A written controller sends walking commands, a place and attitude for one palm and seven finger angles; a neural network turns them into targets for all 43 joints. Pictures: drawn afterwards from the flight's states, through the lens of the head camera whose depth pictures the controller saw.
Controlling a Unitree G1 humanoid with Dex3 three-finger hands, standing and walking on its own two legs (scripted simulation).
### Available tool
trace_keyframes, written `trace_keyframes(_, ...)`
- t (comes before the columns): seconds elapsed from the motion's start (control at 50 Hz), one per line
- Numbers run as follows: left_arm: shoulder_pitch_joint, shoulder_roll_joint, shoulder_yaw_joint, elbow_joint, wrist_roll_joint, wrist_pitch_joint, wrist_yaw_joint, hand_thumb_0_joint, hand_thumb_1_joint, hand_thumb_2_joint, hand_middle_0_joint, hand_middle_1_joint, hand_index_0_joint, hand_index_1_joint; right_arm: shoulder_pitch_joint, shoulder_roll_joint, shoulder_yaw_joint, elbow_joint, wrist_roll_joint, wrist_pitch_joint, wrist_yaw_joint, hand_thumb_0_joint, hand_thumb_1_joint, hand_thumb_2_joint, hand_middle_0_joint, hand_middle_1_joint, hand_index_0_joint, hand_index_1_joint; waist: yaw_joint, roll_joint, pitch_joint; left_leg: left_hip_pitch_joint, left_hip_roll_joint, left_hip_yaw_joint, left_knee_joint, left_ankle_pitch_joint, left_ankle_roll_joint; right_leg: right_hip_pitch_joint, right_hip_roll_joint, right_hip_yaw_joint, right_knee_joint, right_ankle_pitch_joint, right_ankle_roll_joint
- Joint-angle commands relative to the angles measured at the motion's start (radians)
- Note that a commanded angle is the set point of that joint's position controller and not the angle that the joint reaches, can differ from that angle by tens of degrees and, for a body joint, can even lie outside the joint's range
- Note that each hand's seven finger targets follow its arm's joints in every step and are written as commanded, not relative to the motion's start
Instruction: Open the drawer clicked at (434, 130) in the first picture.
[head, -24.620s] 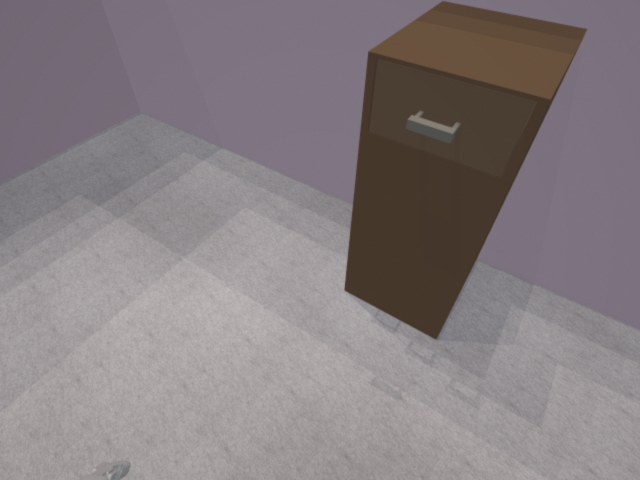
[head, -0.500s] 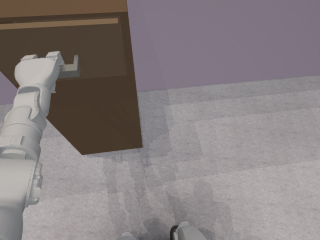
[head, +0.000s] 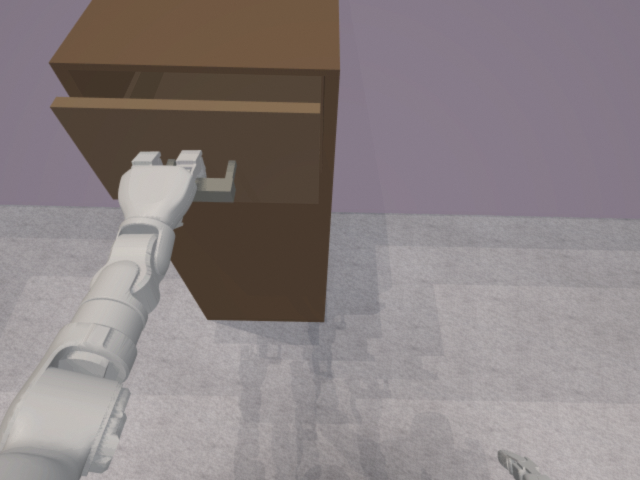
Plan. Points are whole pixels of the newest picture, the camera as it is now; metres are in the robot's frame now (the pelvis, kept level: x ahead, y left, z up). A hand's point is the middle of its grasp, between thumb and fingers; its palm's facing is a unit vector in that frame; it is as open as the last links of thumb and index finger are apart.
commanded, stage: pull the drawer open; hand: left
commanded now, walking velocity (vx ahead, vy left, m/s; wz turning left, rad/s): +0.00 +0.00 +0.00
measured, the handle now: (198, 178) +0.49 +0.19 +0.06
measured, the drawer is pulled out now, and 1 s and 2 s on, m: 0.07 0.22 0.30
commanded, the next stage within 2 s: open the thumb to release the handle in 1.64 s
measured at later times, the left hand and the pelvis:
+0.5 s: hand (169, 232) +0.42 +0.22 +0.03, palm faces -0.01 -0.03 -1.00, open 5.7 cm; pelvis -0.01 -0.01 +0.00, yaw -3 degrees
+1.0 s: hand (150, 315) +0.30 +0.22 +0.03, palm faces +0.02 -0.08 -1.00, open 5.5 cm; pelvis +0.01 -0.01 +0.01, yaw -1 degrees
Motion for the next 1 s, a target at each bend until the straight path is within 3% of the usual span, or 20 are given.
trace_keyframes(0.0,-0.495,0.207,0.054,-0.070,-0.002,0.031,-0.005,0.000,0.900,0.900,-0.400,-1.350,-0.400,-1.350,0.195,-0.148,-0.060,-0.029,-0.012,-0.006,-0.021,0.000,-0.900,-0.900,0.200,0.300,0.200,0.300,-0.076,0.072,-0.403,0.311,0.020,-0.029,-0.009,0.717,-0.058,0.106,0.050,-0.024,-0.006,0.394,-0.046)
trace_keyframes(0.04,-0.504,0.199,0.047,-0.033,-0.011,0.017,-0.019,0.000,0.900,0.900,-0.400,-1.350,-0.400,-1.350,0.194,-0.149,-0.056,-0.031,-0.014,-0.003,-0.024,0.000,-0.900,-0.900,0.200,0.300,0.200,0.300,-0.084,0.033,-0.372,0.270,0.016,-0.025,-0.011,0.660,-0.047,0.112,0.049,-0.022,-0.012,0.389,-0.044)
trace_keyframes(0.06,-0.514,0.229,0.076,-0.031,-0.014,0.002,-0.023,0.000,0.900,0.900,-0.400,-1.350,-0.400,-1.350,0.199,-0.153,-0.058,-0.030,-0.016,-0.003,-0.027,0.000,-0.900,-0.900,0.200,0.300,0.200,0.300,-0.086,0.009,-0.383,0.256,0.015,-0.023,-0.010,0.642,-0.040,0.131,0.048,-0.015,-0.013,0.398,-0.043)
trace_keyframes(0.12,-0.527,0.217,0.060,-0.009,-0.014,-0.034,-0.029,0.000,0.900,0.900,-0.400,-1.350,-0.400,-1.350,0.200,-0.148,-0.053,-0.038,-0.016,-0.008,-0.033,0.000,-0.900,-0.900,0.200,0.300,0.200,0.300,-0.091,0.004,-0.354,0.201,0.004,-0.017,-0.015,0.535,-0.027,0.127,0.045,-0.009,-0.015,0.371,-0.043)
trace_keyframes(0.16,-0.429,0.246,0.103,0.004,-0.017,-0.061,-0.035,0.000,0.900,0.900,-0.400,-1.350,-0.400,-1.350,0.201,-0.149,-0.053,-0.051,-0.015,-0.009,-0.031,0.000,-0.900,-0.900,0.200,0.300,0.200,0.300,-0.061,-0.030,-0.376,0.167,-0.001,-0.012,-0.020,0.500,-0.020,0.178,0.046,-0.002,-0.016,0.374,-0.047)
trace_keyframes(0.22,-0.329,0.220,0.094,-0.038,-0.026,-0.099,-0.039,0.000,0.900,0.900,-0.400,-1.350,-0.400,-1.350,0.189,-0.139,-0.053,-0.071,-0.013,-0.012,-0.029,0.000,-0.900,-0.900,0.200,0.300,0.200,0.300,-0.032,-0.005,-0.382,0.145,-0.003,0.001,-0.032,0.459,-0.015,0.212,0.046,0.007,-0.018,0.373,-0.048)
trace_keyframes(0.26,-0.233,0.250,0.139,-0.075,-0.027,-0.118,-0.037,0.000,0.900,0.900,-0.400,-1.350,-0.400,-1.350,0.180,-0.142,-0.058,-0.079,-0.013,-0.013,-0.026,0.000,-0.900,-0.900,0.200,0.300,0.200,0.300,-0.001,-0.009,-0.410,0.141,0.000,0.003,-0.035,0.494,-0.013,0.250,0.047,0.012,-0.013,0.396,-0.052)
trace_keyframes(0.32,-0.122,0.235,0.133,-0.164,-0.038,-0.123,-0.032,0.000,0.900,0.900,-0.400,-1.350,-0.400,-1.350,0.161,-0.141,-0.062,-0.094,-0.004,-0.017,-0.022,0.000,-0.900,-0.900,0.200,0.300,0.200,0.300,0.013,-0.007,-0.390,0.128,0.003,0.015,-0.053,0.471,-0.010,0.278,0.049,0.022,-0.026,0.403,-0.050)
trace_keyframes(0.36,-0.036,0.270,0.176,-0.216,-0.045,-0.115,-0.019,0.000,0.900,0.900,-0.400,-1.350,-0.400,-1.350,0.144,-0.147,-0.067,-0.097,0.002,-0.018,-0.018,0.000,-0.900,-0.900,0.200,0.300,0.200,0.300,0.028,-0.007,-0.393,0.131,0.005,0.015,-0.061,0.496,-0.010,0.303,0.052,0.027,-0.030,0.415,-0.054)
trace_keyframes(0.38,-0.026,0.237,0.142,-0.252,-0.048,-0.109,-0.014,0.000,0.900,0.900,-0.400,-1.350,-0.400,-1.350,0.140,-0.144,-0.067,-0.101,0.004,-0.021,-0.016,0.000,-0.900,-0.900,0.200,0.300,0.200,0.300,0.020,0.009,-0.377,0.142,0.008,0.016,-0.069,0.504,-0.010,0.297,0.051,0.024,-0.033,0.420,-0.052)
trace_keyframes(0.42,0.033,0.225,0.146,-0.291,-0.057,-0.089,-0.003,0.000,0.900,0.900,-0.400,-1.350,-0.400,-1.350,0.126,-0.148,-0.070,-0.099,0.009,-0.027,-0.014,0.000,-0.900,-0.900,0.200,0.300,0.200,0.300,0.019,-0.007,-0.342,0.149,0.011,0.016,-0.080,0.502,-0.011,0.296,0.053,0.021,-0.045,0.415,-0.051)
trace_keyframes(0.46,0.086,0.247,0.174,-0.325,-0.064,-0.066,0.008,0.000,0.900,0.900,-0.400,-1.350,-0.400,-1.350,0.109,-0.155,-0.073,-0.097,0.012,-0.029,-0.013,0.000,-0.900,-0.900,0.200,0.300,0.200,0.300,0.024,-0.005,-0.326,0.158,0.012,0.013,-0.092,0.514,-0.014,0.304,0.055,0.021,-0.054,0.414,-0.054)
trace_keyframes(0.48,0.098,0.226,0.155,-0.342,-0.061,-0.054,0.011,0.000,0.900,0.900,-0.400,-1.350,-0.400,-1.350,0.104,-0.153,-0.070,-0.097,0.014,-0.032,-0.014,0.000,-0.900,-0.900,0.200,0.300,0.200,0.300,0.021,-0.021,-0.314,0.170,0.017,0.009,-0.098,0.523,-0.015,0.296,0.054,0.015,-0.053,0.404,-0.051)
trace_keyframes(0.52,0.151,0.192,0.136,-0.402,-0.066,-0.032,0.017,0.000,0.900,0.900,-0.400,-1.350,-0.400,-1.350,0.083,-0.148,-0.073,-0.102,0.015,-0.040,-0.010,0.000,-0.900,-0.900,0.200,0.300,0.200,0.300,0.025,0.014,-0.305,0.217,0.022,0.008,-0.104,0.562,-0.019,0.283,0.055,0.007,-0.059,0.392,-0.051)
trace_keyframes(0.56,0.195,0.208,0.155,-0.473,-0.071,-0.013,0.020,0.000,0.900,0.900,-0.400,-1.350,-0.400,-1.350,0.062,-0.152,-0.073,-0.110,0.016,-0.041,-0.008,0.000,-0.900,-0.900,0.200,0.300,0.200,0.300,0.032,0.013,-0.336,0.251,0.025,0.002,-0.103,0.612,-0.023,0.304,0.055,0.009,-0.060,0.411,-0.052)
trace_keyframes(0.64,0.266,0.133,0.096,-0.548,-0.068,0.031,0.014,0.000,0.900,0.900,-0.400,-1.350,-0.400,-1.350,0.011,-0.143,-0.060,-0.128,0.017,-0.049,-0.007,0.000,-0.900,-0.900,0.200,0.300,0.200,0.300,0.033,0.011,-0.275,0.278,0.030,-0.008,-0.114,0.619,-0.032,0.274,0.052,-0.007,-0.065,0.383,-0.048)
trace_keyframes(0.7,0.350,0.127,0.100,-0.597,-0.066,0.053,0.009,0.000,0.900,0.900,-0.400,-1.350,-0.400,-1.350,-0.027,-0.134,-0.051,-0.147,0.014,-0.049,-0.007,0.000,-0.900,-0.900,0.200,0.300,0.200,0.300,0.049,0.016,-0.255,0.292,0.029,-0.010,-0.118,0.628,-0.037,0.284,0.049,-0.012,-0.063,0.375,-0.050)
trace_keyframes(0.74,0.377,0.092,0.071,-0.650,-0.064,0.062,0.004,0.000,0.900,0.900,-0.400,-1.350,-0.400,-1.350,-0.052,-0.127,-0.045,-0.158,0.011,-0.051,-0.004,0.000,-0.900,-0.900,0.200,0.300,0.200,0.300,0.050,0.012,-0.246,0.313,0.032,-0.016,-0.117,0.655,-0.042,0.278,0.046,-0.015,-0.063,0.380,-0.049)
trace_keyframes(0.82,0.467,0.103,0.091,-0.730,-0.059,0.072,-0.007,0.000,0.900,0.900,-0.400,-1.350,-0.400,-1.350,-0.097,-0.117,-0.030,-0.177,0.004,-0.052,-0.005,0.000,-0.900,-0.900,0.200,0.300,0.200,0.300,0.069,-0.020,-0.243,0.318,0.026,-0.010,-0.118,0.651,-0.045,0.310,0.041,-0.012,-0.061,0.405,-0.047)
trace_keyframes(0.98,0.694,0.104,0.116,-0.896,-0.057,0.055,-0.008,0.000,0.900,0.900,-0.400,-1.350,-0.400,-1.350,-0.169,-0.089,-0.006,-0.201,-0.012,-0.068,0.001,0.000,-0.900,-0.900,0.200,0.300,0.200,0.300,0.105,0.012,-0.211,0.340,0.017,-0.002,-0.115,0.673,-0.052,0.341,0.038,0.005,-0.057,0.455,-0.051)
